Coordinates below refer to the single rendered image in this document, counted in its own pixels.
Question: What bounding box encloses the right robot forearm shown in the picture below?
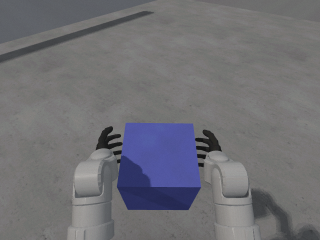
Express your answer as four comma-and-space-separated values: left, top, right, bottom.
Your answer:
203, 150, 262, 240

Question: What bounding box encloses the carton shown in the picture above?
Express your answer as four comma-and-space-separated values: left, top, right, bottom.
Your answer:
117, 122, 201, 210

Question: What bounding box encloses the robot right hand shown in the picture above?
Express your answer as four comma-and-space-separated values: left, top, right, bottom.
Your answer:
195, 129, 222, 167

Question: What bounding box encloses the left robot forearm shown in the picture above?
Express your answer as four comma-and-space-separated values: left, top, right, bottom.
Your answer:
67, 148, 119, 240

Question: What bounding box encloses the robot left hand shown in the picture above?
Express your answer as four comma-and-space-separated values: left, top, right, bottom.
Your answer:
96, 126, 123, 163

